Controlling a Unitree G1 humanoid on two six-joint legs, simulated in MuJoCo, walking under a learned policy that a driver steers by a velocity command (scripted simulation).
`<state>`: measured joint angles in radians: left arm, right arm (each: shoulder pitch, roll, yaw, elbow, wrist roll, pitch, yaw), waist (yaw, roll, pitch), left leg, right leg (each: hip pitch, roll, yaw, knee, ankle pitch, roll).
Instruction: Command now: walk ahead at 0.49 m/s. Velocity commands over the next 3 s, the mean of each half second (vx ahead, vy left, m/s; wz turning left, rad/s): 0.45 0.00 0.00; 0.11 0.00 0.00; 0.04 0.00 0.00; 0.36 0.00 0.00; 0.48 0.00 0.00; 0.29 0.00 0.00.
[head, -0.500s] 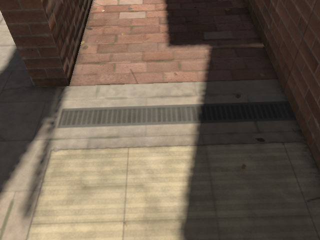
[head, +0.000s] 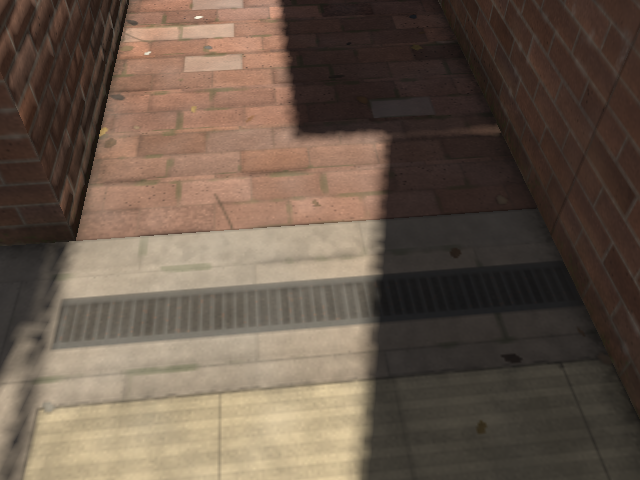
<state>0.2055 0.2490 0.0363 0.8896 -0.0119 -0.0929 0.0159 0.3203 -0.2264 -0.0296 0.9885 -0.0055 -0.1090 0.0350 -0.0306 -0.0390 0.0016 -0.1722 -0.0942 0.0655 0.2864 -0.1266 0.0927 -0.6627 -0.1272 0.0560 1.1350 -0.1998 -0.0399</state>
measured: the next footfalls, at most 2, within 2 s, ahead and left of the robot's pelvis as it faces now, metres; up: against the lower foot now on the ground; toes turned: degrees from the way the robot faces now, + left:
right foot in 0.30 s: +0.34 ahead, -0.17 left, +0.00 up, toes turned -2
left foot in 0.74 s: +0.48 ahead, +0.05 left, +0.00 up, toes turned +1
